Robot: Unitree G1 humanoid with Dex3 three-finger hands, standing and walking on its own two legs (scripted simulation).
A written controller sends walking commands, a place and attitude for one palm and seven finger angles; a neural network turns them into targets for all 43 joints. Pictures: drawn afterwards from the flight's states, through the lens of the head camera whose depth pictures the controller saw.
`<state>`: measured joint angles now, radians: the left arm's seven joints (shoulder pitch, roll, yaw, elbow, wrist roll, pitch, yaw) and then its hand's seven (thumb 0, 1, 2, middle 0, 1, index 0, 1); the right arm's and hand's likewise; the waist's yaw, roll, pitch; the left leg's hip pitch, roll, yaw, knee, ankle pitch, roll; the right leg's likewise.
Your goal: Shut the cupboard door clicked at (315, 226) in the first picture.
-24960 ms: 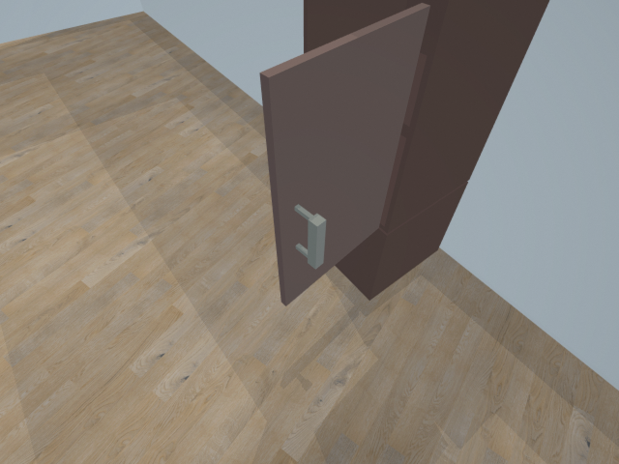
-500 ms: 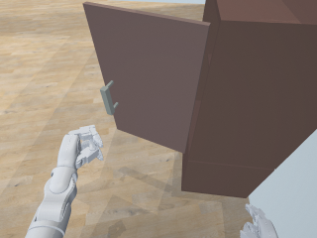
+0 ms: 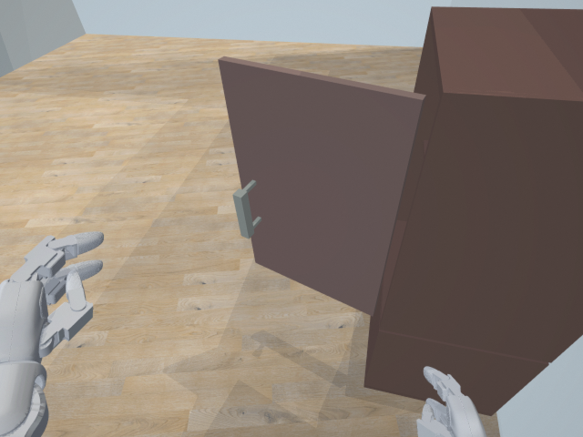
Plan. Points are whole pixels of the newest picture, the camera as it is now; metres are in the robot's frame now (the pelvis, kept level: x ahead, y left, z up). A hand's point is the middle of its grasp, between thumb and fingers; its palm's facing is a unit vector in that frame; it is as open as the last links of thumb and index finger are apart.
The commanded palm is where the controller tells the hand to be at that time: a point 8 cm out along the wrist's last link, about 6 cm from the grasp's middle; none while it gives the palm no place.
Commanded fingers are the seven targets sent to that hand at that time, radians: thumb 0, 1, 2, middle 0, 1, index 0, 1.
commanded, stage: draw the hand back to the body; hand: left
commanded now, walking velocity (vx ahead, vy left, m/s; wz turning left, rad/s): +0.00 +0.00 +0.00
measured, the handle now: (249, 209) +0.62 +0.19 -0.09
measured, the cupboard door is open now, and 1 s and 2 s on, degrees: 73 73 73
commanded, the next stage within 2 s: step back with the hand held close in 0.44 s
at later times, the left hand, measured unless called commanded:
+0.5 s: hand (81, 311) +0.19 +0.24 +0.16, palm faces +0.43 -0.80 -0.42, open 7.4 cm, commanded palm +0.14 +0.28 +0.17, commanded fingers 0.00 0.90 0.90 -0.20 -0.30 -0.20 -0.30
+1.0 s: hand (55, 312) +0.19 +0.27 +0.16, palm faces +0.36 -0.77 -0.53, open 7.4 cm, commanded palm +0.13 +0.31 +0.17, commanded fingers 0.00 0.90 0.90 -0.20 -0.30 -0.20 -0.30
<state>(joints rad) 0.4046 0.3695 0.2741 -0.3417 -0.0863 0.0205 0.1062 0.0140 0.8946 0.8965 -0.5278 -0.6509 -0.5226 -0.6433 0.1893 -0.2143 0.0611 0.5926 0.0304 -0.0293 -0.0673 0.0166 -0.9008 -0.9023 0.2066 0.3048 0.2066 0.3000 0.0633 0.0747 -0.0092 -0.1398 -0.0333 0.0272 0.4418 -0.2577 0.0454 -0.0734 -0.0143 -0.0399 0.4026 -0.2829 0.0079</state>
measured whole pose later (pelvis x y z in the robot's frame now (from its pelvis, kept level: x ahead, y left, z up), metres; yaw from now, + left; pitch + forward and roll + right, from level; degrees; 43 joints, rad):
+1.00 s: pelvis -0.02 +0.01 -0.01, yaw -1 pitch +2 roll -1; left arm 0.56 0.47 0.42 -0.46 -0.09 -0.12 0.13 0.01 0.89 0.90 -0.22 -0.31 -0.21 -0.30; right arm 0.16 -0.24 -0.01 0.54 0.03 0.07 -0.10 0.02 -0.90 -0.90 0.20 0.30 0.20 0.30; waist 0.00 0.05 -0.02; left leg -0.30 -0.03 0.05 0.51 -0.25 0.06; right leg -0.25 -0.02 -0.02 0.50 -0.28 0.02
